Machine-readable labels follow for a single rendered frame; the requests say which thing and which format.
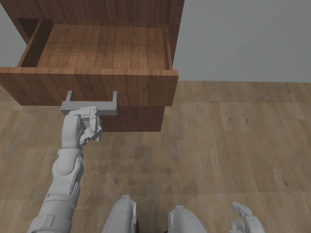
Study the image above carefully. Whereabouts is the handle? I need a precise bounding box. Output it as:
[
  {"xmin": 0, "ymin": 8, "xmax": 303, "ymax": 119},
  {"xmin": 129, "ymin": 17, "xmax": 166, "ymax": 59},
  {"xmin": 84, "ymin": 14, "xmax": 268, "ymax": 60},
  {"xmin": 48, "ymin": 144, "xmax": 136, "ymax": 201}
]
[{"xmin": 60, "ymin": 90, "xmax": 119, "ymax": 116}]

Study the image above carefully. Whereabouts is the left robot shin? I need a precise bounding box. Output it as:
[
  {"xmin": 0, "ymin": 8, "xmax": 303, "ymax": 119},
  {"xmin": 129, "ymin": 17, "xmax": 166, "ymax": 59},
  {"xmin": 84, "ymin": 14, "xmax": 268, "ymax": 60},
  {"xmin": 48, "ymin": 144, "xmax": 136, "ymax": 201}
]
[{"xmin": 115, "ymin": 195, "xmax": 136, "ymax": 233}]

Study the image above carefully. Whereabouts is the robot left forearm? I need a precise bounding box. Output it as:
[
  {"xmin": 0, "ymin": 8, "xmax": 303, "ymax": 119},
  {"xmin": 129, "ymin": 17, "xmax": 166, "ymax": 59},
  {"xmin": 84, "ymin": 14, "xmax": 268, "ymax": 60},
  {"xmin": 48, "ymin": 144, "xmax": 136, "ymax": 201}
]
[{"xmin": 26, "ymin": 148, "xmax": 85, "ymax": 233}]

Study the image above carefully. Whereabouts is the right robot thigh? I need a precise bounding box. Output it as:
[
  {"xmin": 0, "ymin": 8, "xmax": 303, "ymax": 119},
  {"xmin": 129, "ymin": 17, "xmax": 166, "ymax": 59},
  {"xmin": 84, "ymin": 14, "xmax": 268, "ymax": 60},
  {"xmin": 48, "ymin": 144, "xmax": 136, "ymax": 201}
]
[{"xmin": 168, "ymin": 208, "xmax": 207, "ymax": 233}]

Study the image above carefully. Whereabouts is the robot left hand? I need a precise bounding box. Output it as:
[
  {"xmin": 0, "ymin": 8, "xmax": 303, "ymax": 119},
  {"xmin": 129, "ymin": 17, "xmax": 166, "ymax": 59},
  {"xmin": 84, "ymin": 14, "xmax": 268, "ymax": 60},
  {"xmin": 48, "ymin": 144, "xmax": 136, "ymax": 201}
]
[{"xmin": 61, "ymin": 106, "xmax": 103, "ymax": 151}]

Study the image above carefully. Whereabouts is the cabinet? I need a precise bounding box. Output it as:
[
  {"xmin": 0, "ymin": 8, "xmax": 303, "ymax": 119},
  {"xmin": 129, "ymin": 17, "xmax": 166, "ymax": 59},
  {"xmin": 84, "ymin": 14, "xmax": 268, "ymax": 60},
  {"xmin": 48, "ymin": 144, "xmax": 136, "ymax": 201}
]
[{"xmin": 0, "ymin": 0, "xmax": 185, "ymax": 132}]

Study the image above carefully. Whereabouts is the robot right hand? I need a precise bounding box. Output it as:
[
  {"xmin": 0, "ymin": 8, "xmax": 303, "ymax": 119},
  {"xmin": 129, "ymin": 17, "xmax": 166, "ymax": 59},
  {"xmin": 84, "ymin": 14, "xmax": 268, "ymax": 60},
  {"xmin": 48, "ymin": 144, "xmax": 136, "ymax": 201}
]
[{"xmin": 229, "ymin": 202, "xmax": 265, "ymax": 233}]

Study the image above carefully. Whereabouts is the drawer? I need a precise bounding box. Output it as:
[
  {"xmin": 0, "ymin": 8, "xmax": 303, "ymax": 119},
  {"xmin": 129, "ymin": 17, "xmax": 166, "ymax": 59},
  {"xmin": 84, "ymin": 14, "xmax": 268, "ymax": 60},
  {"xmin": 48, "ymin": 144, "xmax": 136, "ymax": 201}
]
[{"xmin": 0, "ymin": 18, "xmax": 179, "ymax": 107}]

